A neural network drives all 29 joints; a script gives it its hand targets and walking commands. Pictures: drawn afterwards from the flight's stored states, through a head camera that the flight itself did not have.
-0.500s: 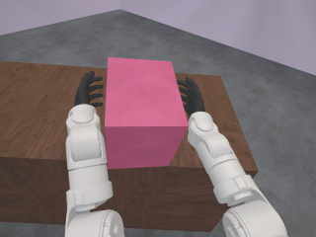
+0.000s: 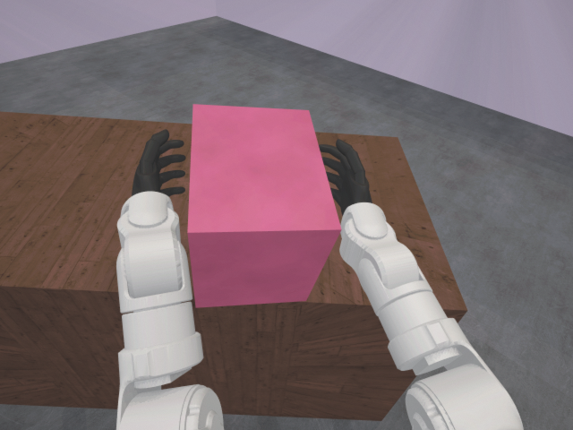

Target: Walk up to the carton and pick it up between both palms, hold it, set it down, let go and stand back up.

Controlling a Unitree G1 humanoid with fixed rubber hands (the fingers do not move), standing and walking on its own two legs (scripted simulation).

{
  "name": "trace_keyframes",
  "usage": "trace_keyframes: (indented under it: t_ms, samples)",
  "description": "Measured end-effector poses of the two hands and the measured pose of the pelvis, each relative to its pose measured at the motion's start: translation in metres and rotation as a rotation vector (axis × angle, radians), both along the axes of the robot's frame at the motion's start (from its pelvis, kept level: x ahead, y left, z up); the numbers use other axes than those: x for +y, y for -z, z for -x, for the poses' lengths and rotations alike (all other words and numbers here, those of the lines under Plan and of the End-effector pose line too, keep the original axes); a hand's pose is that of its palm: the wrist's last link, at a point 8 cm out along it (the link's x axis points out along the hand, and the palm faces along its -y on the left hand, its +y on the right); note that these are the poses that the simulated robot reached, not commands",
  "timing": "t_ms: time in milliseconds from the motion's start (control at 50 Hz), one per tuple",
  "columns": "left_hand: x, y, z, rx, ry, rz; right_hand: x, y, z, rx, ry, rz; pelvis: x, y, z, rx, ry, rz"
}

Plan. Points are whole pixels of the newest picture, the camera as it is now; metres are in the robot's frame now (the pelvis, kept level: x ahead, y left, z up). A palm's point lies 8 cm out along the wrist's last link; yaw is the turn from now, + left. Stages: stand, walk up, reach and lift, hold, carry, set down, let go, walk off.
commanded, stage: hold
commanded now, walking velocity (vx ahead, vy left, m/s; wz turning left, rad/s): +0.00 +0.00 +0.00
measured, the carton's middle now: (252, 208) +0.40 +0.02 +0.13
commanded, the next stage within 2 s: set down in 0.68 s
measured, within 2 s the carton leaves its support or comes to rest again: neither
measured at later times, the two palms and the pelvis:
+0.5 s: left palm (151, 193) +0.36 +0.14 +0.19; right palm (352, 199) +0.36 -0.11 +0.17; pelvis +0.00 +0.00 +0.00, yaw +0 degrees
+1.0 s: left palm (141, 179) +0.37 +0.15 +0.21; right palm (344, 186) +0.37 -0.10 +0.18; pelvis +0.00 +0.01 +0.00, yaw +0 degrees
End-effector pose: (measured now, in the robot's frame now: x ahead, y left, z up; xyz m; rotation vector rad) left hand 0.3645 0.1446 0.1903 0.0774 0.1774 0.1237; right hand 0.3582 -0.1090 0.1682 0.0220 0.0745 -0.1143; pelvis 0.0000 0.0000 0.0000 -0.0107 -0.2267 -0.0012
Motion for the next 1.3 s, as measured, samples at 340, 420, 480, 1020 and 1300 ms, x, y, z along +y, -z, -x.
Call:
trace_keyframes:
  t_ms: [340,420,480,1020,1300]
  samples:
    - [0.002,-0.003,0.0,0.008,-0.003,-0.003,0.002,0.0,0.0,0.006,0.0,0.003,0.002,0.0,0.004,0.003,0.002,-0.001]
    - [0.001,-0.003,0.0,0.006,-0.004,-0.003,0.002,0.0,-0.001,0.004,0.001,0.0,0.001,0.0,0.003,0.007,0.002,-0.001]
    - [0.0,-0.003,0.0,0.001,-0.003,-0.002,0.001,-0.001,0.0,-0.002,0.002,-0.001,0.001,0.0,0.003,0.005,0.002,0.0]
    - [0.01,-0.016,-0.011,-0.082,-0.006,-0.032,0.011,-0.012,-0.016,-0.103,-0.006,0.015,0.005,-0.001,-0.005,0.024,0.0,-0.003]
    - [0.002,0.05,-0.027,0.007,0.013,-0.035,0.001,0.023,-0.031,-0.139,-0.001,0.032,0.002,-0.002,-0.021,0.059,0.0,-0.002]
